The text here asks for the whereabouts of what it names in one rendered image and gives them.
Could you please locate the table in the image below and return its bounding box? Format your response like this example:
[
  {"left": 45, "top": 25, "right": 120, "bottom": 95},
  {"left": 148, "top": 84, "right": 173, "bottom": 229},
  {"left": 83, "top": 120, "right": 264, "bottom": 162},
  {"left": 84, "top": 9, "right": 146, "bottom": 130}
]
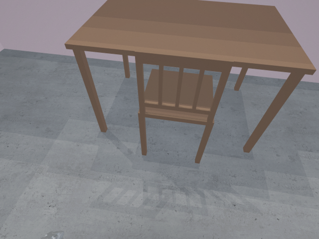
[{"left": 65, "top": 0, "right": 316, "bottom": 153}]

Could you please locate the chair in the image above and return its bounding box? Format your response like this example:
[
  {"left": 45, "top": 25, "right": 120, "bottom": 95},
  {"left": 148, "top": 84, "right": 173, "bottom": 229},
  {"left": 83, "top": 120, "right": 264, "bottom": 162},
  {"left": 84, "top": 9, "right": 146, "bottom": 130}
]
[{"left": 135, "top": 49, "right": 234, "bottom": 163}]

